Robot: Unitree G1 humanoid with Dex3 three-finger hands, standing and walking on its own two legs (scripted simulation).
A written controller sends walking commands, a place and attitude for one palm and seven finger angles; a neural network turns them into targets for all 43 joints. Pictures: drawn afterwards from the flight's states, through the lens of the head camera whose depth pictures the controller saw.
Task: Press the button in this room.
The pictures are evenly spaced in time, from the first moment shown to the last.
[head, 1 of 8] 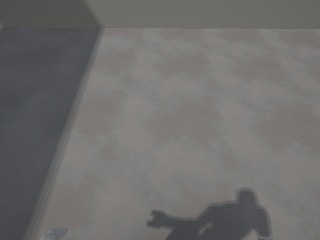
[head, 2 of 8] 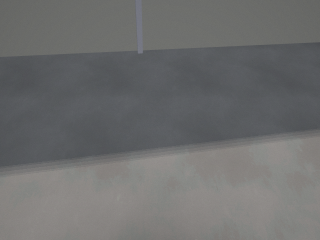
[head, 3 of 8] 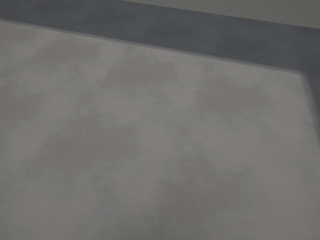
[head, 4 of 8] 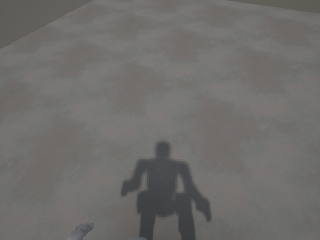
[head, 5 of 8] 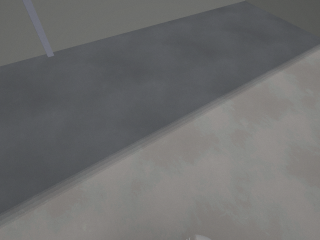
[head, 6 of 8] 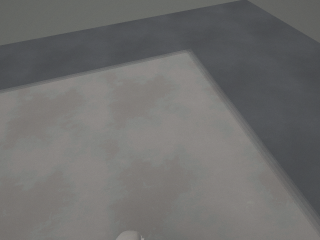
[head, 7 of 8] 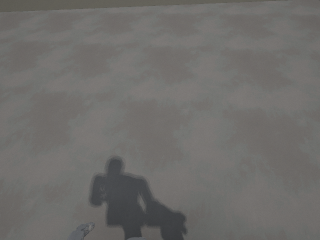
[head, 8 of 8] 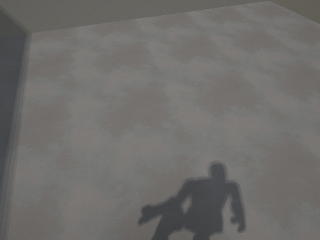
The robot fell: no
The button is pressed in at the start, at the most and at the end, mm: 0 0 0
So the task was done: no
